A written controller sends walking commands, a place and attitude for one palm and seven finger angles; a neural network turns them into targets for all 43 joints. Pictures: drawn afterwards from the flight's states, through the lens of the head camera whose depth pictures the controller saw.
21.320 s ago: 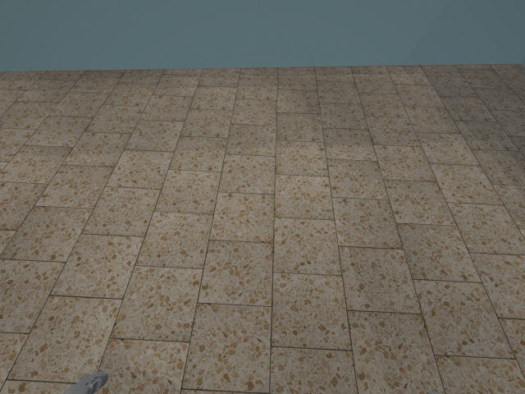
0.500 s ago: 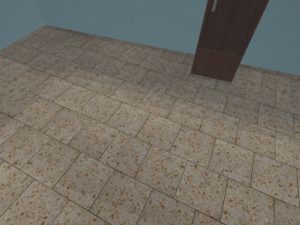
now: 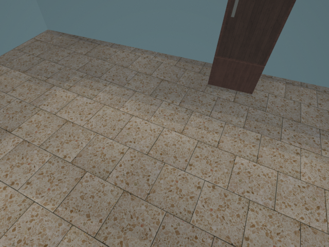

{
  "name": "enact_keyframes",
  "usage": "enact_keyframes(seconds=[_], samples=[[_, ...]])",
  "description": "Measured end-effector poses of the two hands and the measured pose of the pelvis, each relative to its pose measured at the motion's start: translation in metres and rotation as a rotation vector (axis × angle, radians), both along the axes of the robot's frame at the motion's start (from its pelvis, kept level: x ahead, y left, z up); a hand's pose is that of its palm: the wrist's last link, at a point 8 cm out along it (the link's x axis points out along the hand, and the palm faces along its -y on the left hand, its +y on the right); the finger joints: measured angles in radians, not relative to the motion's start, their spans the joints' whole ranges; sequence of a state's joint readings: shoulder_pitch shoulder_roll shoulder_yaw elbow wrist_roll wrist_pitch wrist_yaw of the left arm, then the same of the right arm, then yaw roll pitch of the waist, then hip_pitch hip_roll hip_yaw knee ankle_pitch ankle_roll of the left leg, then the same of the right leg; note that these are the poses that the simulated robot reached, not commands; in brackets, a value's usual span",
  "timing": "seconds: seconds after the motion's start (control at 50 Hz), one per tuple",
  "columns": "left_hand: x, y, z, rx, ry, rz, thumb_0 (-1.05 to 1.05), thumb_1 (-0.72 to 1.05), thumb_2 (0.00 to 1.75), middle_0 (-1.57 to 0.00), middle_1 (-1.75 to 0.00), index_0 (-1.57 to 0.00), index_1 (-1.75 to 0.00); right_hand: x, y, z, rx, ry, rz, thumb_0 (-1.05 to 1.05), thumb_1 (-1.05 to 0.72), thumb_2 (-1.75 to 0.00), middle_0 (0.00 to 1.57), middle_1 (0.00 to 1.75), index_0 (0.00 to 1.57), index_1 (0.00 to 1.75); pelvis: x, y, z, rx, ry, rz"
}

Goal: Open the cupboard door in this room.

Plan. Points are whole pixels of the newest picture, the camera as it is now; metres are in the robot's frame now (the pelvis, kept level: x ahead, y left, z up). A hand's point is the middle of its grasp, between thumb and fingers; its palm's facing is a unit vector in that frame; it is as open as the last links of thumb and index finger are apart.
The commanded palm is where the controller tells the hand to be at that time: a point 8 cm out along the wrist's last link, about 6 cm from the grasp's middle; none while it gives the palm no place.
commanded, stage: turn or walk to find it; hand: left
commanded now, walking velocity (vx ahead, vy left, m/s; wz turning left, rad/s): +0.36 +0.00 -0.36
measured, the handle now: (235, 5) +1.70 -0.42 -0.01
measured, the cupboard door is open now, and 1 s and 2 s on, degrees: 0 0 0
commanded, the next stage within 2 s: stand and wait in 0.10 s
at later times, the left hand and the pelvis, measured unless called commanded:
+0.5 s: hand out of the picture +0.00 +0.15 -0.19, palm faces +0.03 -0.99 -0.16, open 7.4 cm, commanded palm none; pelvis +0.05 -0.01 -0.02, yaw +1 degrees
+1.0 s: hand out of the picture +0.03 +0.13 -0.17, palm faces +0.16 -0.97 -0.19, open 7.4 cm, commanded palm none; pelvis +0.05 -0.05 +0.00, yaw +8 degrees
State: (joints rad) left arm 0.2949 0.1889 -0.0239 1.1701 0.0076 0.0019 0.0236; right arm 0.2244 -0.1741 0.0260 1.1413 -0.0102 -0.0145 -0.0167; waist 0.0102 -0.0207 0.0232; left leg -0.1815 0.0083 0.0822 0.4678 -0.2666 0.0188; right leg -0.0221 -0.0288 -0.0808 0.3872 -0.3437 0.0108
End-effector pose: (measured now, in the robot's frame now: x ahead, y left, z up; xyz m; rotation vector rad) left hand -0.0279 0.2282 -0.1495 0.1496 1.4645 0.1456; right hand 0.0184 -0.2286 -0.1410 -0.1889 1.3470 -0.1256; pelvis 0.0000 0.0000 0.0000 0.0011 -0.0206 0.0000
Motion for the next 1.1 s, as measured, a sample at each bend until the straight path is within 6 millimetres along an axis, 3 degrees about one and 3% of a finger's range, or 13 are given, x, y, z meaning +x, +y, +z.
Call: enact_keyframes(seconds=[0.16, 0.32, 0.38, 0.5, 0.62, 0.7, 0.76, 0.82, 0.92, 1.02, 1.1], samples=[[0.001, -0.019, -0.006, -0.045, 0.058, -0.007, 0.01, 0.91, 0.89, -0.2, -0.3, -0.2, -0.3, -0.023, 0.01, -0.01, 0.011, 0.085, -0.073, 0.01, -0.92, -0.9, 0.2, 0.3, 0.2, 0.3, 0.016, 0.003, -0.006, 0.014, 0.015, -0.032], [0.026, -0.028, -0.003, 0.004, 0.04, -0.016, 0.01, 0.91, 0.89, -0.2, -0.3, -0.2, -0.3, -0.042, 0.005, -0.019, 0.039, 0.18, -0.125, 0.01, -0.91, -0.9, 0.2, 0.3, 0.2, 0.3, 0.032, -0.013, -0.011, 0.01, 0.028, -0.036], [0.026, -0.031, -0.003, 0.006, 0.036, 0.0, 0.0, 0.91, 0.89, -0.2, -0.29, -0.2, -0.3, -0.03, 0.003, -0.018, 0.036, 0.196, -0.102, 0.01, -0.91, -0.9, 0.2, 0.3, 0.2, 0.3, 0.037, -0.015, -0.01, 0.006, 0.026, -0.02], [0.023, -0.029, -0.014, -0.03, 0.083, 0.037, 0.0, 0.91, 0.89, -0.2, -0.3, -0.2, -0.3, 0.018, 0.0, -0.018, -0.002, 0.102, -0.064, 0.01, -0.91, -0.9, 0.2, 0.3, 0.2, 0.3, 0.049, -0.006, -0.015, 0.006, 0.009, 0.014], [0.062, -0.017, -0.005, 0.004, -0.03, 0.07, 0.01, 0.91, 0.89, -0.2, -0.3, -0.2, -0.3, 0.048, -0.004, -0.011, -0.003, 0.039, 0.0, 0.0, -0.91, -0.9, 0.2, 0.3, 0.2, 0.3, 0.046, -0.007, -0.007, -0.004, 0.008, 0.071], [0.088, -0.012, 0.006, 0.053, -0.147, 0.084, 0.01, 0.91, 0.89, -0.2, -0.3, -0.2, -0.3, 0.062, -0.013, -0.012, 0.016, 0.029, 0.046, 0.0, -0.9, -0.9, 0.2, 0.3, 0.2, 0.3, 0.042, -0.02, -0.005, 0.0, 0.003, 0.107], [0.094, -0.016, 0.008, 0.087, -0.204, 0.092, 0.01, 0.92, 0.9, -0.2, -0.29, -0.2, -0.3, 0.076, -0.026, -0.019, 0.033, 0.001, 0.061, 0.01, -0.9, -0.9, 0.2, 0.3, 0.2, 0.3, 0.045, -0.034, -0.01, 0.019, -0.007, 0.116], [0.086, -0.028, 0.01, 0.094, -0.204, 0.1, 0.0, 0.91, 0.9, -0.2, -0.29, -0.2, -0.3, 0.093, -0.038, -0.021, 0.04, -0.032, 0.063, 0.01, -0.9, -0.9, 0.2, 0.3, 0.2, 0.3, 0.049, -0.043, -0.011, 0.013, -0.02, 0.13], [0.064, -0.047, 0.011, 0.053, -0.136, 0.124, 0.0, 0.91, 0.9, -0.2, -0.29, -0.2, -0.3, 0.113, -0.051, -0.007, 0.017, -0.062, 0.087, 0.01, -0.91, -0.9, 0.2, 0.3, 0.2, 0.3, 0.052, -0.049, -0.002, 0.015, -0.001, 0.124], [0.042, -0.056, 0.003, -0.001, -0.064, 0.147, 0.01, 0.9, 0.89, -0.2, -0.3, -0.2, -0.3, 0.116, -0.053, 0.0, -0.029, -0.048, 0.118, 0.01, -0.91, -0.9, 0.2, 0.3, 0.2, 0.3, 0.05, -0.045, -0.002, -0.012, 0.016, 0.137], [0.029, -0.049, -0.006, -0.025, -0.03, 0.176, 0.01, 0.9, 0.89, -0.21, -0.3, -0.2, -0.3, 0.111, -0.048, 0.006, -0.06, -0.028, 0.142, 0.01, -0.91, -0.9, 0.2, 0.3, 0.2, 0.3, 0.049, -0.038, -0.002, -0.015, 0.007, 0.141]])
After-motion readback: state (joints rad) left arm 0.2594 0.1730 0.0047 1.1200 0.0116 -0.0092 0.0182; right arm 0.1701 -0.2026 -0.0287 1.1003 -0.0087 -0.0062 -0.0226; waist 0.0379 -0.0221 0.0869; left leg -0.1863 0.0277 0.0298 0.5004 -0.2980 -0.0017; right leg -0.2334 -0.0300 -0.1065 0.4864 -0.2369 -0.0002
